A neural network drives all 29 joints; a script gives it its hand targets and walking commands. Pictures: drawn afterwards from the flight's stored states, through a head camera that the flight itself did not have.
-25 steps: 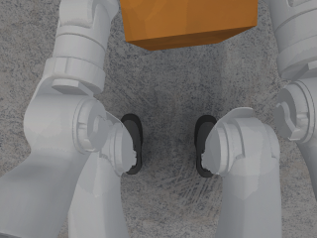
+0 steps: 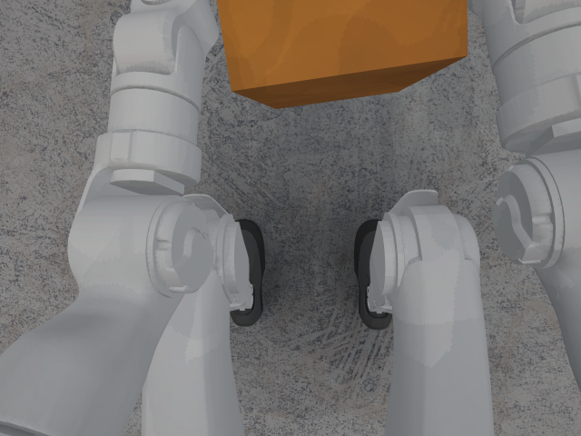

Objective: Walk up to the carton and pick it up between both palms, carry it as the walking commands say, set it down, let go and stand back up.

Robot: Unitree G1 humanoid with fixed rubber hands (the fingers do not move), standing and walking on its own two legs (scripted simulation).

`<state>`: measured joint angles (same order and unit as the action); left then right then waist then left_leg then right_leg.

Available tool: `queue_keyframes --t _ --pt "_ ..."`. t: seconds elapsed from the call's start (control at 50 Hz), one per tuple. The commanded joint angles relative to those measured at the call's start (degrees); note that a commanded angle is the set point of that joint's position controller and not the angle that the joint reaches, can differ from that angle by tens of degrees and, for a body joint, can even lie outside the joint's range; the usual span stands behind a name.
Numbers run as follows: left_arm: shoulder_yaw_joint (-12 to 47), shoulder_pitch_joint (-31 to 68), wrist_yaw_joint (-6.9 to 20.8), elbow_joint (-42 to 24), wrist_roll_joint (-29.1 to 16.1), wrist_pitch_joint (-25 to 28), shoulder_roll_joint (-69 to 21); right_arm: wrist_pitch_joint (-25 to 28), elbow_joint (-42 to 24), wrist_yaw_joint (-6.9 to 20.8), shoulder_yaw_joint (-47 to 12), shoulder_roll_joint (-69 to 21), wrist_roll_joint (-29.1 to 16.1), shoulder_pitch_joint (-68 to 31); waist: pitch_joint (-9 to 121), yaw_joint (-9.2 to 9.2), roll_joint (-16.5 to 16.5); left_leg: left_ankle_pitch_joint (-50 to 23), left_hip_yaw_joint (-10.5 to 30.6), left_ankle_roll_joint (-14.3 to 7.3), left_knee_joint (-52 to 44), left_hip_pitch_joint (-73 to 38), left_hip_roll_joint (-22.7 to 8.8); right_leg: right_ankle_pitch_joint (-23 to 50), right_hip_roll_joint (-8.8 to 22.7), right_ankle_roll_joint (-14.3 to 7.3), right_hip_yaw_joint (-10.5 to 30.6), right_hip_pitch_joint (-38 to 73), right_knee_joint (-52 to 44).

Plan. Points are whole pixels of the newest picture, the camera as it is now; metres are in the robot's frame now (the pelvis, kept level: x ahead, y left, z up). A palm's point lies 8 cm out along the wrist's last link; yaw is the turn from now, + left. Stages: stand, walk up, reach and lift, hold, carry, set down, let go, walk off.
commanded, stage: reach and lift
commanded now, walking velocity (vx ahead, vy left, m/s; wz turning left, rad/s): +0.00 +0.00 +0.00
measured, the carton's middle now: out of the picture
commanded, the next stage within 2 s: none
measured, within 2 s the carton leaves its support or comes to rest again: neither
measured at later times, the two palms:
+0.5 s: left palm out of the picture +0.55 +0.12 -0.03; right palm out of the picture +0.56 -0.15 -0.04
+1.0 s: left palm out of the picture +0.52 +0.12 +0.04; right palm out of the picture +0.53 -0.14 +0.03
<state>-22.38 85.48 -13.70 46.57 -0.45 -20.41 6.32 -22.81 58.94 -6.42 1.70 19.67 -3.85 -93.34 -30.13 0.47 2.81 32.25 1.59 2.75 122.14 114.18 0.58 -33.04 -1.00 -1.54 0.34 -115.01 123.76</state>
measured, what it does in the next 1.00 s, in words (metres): rises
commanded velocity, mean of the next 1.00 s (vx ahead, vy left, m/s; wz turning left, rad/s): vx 0.00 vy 0.00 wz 0.00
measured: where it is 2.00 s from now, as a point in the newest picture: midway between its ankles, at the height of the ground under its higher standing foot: (309, 291)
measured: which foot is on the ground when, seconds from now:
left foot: down 0.00-1.00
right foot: down 0.00-1.00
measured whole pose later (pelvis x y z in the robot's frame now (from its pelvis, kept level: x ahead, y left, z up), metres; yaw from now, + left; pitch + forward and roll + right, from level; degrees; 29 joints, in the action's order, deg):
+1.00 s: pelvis -0.02 +0.00 +0.09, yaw +0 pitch +15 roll +1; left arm -24.2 75.1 -11.5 39.2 2.7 -24.7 3.1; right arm -26.7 49.8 -7.7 6.6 13.6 -0.9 -80.6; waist -30.0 0.5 2.3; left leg 30.0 1.8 2.8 105.7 90.5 1.8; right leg -31.0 -1.1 -0.7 1.2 -91.0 107.3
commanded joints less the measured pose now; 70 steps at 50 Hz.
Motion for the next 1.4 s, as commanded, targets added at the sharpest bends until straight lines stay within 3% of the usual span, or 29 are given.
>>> queue_keyframes --t 0.0,0.36,0.54,0.68,0.82,1.04,1.38 --pt "25.7 50.5 18.4 -16.7 -6.5 0.2 -62.0 4.0 -20.9 16.9 -7.7 -71.7 -7.6 -39.5 123.3 -0.7 -5.7 -17.8 -7.6 -1.9 -13.1 -36.8 8.5 24.0 -7.6 2.2 -2.3 47.9 -16.8" --pt "28.9 45.4 17.4 -17.9 -6.1 -2.2 -65.8 2.1 -25.1 15.1 -7.6 -73.1 -6.0 -35.2 128.8 1.17 -5.2 -17.7 -5.7 -1.8 -19.4 -43.9 9.4 23.0 -8.5 1.7 -2.6 52.0 -22.1" --pt "29.7 42.6 17.2 -18.8 -6.2 -2.6 -67.0 1.2 -26.9 14.7 -9.7 -75.6 -6.7 -33.6 130.6 -0.36 -5.9 -19.5 -5.4 -2.1 -22.6 -47.5 9.8 24.2 -8.8 2.3 -1.8 56.6 -25.3" --pt "30.7 41.9 17.3 -18.7 -6.1 -3.0 -67.6 1.1 -26.3 14.2 -9.3 -75.9 -6.2 -31.8 129.6 0.19 -4.9 -18.3 -5.0 -1.8 -25.5 -49.4 9.7 22.9 -9.0 2.1 -1.5 58.2 -28.1" --pt "31.1 40.5 17.3 -18.9 -6.1 -3.4 -68.1 0.7 -27.8 14.0 -10.7 -77.3 -6.9 -32.2 131.1 -0.82 -5.5 -17.9 -4.7 -2.1 -28.3 -52.5 9.9 22.1 -9.1 2.4 -1.0 61.6 -31.0" --pt "31.0 39.7 17.7 -18.1 -5.8 -4.2 -69.4 0.0 -27.3 14.2 -10.3 -78.7 -6.6 -31.5 130.0 -0.88 -5.1 -14.3 -4.2 -2.1 -33.0 -56.2 9.7 18.1 -9.0 2.2 -0.6 64.7 -35.6" --pt "32.2 35.2 18.1 -19.1 -5.2 -4.4 -69.6 -0.1 -28.2 14.0 -11.7 -80.8 -6.7 -27.3 129.5 -2.23 -4.9 -14.8 -3.2 -1.9 -39.8 -62.8 9.4 18.4 -8.8 2.5 1.1 72.8 -42.8"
